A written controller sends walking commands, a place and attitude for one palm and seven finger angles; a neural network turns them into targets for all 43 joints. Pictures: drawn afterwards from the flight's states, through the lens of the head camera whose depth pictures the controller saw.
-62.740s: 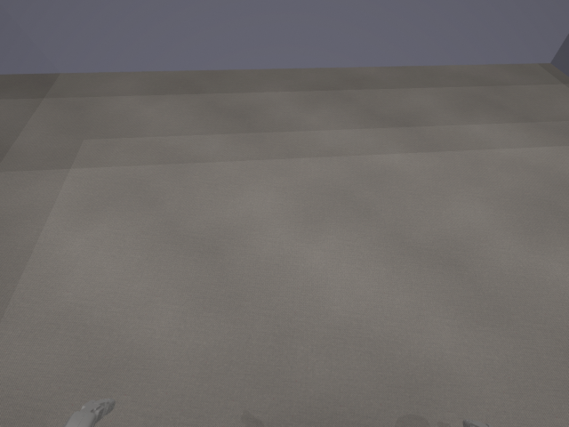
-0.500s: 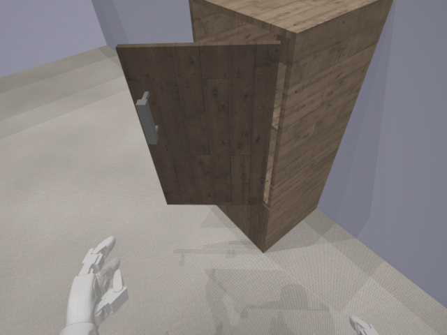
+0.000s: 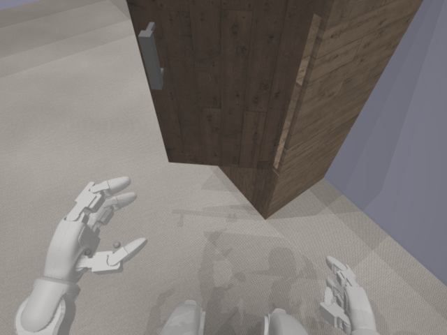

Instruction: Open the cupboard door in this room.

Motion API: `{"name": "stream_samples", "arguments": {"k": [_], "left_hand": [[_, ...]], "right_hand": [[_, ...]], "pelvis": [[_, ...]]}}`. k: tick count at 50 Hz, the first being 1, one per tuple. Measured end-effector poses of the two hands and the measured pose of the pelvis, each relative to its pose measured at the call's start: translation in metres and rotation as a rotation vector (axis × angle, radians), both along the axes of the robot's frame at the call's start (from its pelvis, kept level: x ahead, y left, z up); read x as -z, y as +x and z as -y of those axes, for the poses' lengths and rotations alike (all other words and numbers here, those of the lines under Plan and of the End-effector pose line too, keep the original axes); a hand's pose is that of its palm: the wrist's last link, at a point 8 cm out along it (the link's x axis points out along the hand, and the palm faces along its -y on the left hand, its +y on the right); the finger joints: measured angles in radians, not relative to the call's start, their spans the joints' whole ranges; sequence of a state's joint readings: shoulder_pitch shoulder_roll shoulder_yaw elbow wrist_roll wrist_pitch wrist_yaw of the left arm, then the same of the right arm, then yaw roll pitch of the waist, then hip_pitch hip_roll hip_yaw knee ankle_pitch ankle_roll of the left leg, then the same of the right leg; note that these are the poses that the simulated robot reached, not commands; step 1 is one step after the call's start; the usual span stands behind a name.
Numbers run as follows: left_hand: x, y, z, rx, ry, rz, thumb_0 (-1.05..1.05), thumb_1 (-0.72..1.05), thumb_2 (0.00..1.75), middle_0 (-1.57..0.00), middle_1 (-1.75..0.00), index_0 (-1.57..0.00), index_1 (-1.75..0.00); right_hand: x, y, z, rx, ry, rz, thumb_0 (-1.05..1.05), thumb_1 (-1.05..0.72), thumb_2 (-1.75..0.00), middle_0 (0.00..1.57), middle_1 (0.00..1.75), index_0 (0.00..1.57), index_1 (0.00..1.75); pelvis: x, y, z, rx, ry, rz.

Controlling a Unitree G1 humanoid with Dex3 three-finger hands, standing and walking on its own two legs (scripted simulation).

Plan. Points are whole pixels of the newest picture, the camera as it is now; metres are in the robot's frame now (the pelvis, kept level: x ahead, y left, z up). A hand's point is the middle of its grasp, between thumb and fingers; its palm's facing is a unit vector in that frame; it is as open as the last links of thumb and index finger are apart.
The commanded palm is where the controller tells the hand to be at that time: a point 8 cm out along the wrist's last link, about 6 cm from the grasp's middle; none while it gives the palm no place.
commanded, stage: raise the hand with hooked fingers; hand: left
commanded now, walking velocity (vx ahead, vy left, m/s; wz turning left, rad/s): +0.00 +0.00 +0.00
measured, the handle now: (154, 56) +0.63 +0.21 +0.13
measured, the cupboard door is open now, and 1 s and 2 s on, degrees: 49 49 49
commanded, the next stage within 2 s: move the hooked fingers beside the handle in 1.40 s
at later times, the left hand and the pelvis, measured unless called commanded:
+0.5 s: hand (85, 196) +0.29 +0.24 +0.11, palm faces +0.01 -1.00 -0.06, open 13.1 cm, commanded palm +0.27 +0.30 +0.11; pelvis +0.04 +0.01 +0.04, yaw -1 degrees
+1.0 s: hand (64, 153) +0.34 +0.27 +0.15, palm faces +0.02 -1.00 -0.02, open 13.9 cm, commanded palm +0.30 +0.32 +0.15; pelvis +0.03 +0.00 +0.05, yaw -1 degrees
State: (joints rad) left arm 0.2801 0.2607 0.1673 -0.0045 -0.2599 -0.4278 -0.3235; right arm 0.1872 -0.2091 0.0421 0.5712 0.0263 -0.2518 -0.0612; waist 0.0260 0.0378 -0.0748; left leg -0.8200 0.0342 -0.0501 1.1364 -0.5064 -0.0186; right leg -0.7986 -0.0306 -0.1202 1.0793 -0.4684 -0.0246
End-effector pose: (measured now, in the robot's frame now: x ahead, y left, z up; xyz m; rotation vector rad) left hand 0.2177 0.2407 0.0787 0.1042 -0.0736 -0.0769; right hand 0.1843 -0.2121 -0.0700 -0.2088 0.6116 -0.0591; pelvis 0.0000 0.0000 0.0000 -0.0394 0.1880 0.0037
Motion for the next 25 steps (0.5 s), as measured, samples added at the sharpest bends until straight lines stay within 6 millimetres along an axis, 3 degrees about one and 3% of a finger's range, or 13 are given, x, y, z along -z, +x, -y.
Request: {"name": "stream_samples", "arguments": {"k": [5, 10, 14, 20, 25], "left_hand": [[0.011, 0.026, -0.009, -0.005, -0.062, -0.221, 0.01, 0.17, 0.58, -0.25, -0.77, -0.26, -0.78], [-0.014, 0.022, -0.035, -0.163, -0.043, -0.142, 0.0, 0.06, 0.53, -0.26, -0.85, -0.27, -0.85], [-0.023, 0.022, -0.046, -0.173, -0.006, -0.066, 0.0, -0.04, 0.49, -0.27, -0.91, -0.27, -0.91], [-0.011, 0.041, -0.043, -0.063, -0.031, -0.146, 0.0, -0.18, 0.43, -0.28, -1.0, -0.28, -1.0], [-0.032, 0.054, -0.055, -0.095, -0.039, -0.089, -0.01, -0.3, 0.38, -0.29, -1.07, -0.29, -1.08]], "right_hand": [[-0.003, -0.025, -0.001, 0.103, 0.037, -0.074, 0.01, -0.9, -0.9, 0.21, 0.3, 0.21, 0.3], [-0.015, -0.034, 0.012, 0.131, -0.007, -0.106, 0.01, -0.9, -0.9, 0.21, 0.3, 0.2, 0.3], [-0.018, -0.028, 0.024, 0.099, -0.059, -0.116, 0.01, -0.9, -0.9, 0.21, 0.3, 0.2, 0.3], [-0.03, -0.008, 0.033, 0.1, -0.101, -0.071, 0.01, -0.9, -0.9, 0.2, 0.3, 0.2, 0.3], [-0.046, 0.007, 0.029, 0.098, -0.091, -0.013, 0.01, -0.9, -0.9, 0.2, 0.3, 0.2, 0.3]], "pelvis": [[-0.016, 0.011, -0.005, 0.028, 0.016, 0.001], [-0.026, 0.024, -0.008, 0.035, 0.02, 0.007], [-0.026, 0.027, -0.01, 0.02, 0.014, 0.006], [-0.029, 0.03, -0.011, 0.017, 0.01, 0.014], [-0.036, 0.037, -0.009, 0.021, 0.011, 0.031]]}}
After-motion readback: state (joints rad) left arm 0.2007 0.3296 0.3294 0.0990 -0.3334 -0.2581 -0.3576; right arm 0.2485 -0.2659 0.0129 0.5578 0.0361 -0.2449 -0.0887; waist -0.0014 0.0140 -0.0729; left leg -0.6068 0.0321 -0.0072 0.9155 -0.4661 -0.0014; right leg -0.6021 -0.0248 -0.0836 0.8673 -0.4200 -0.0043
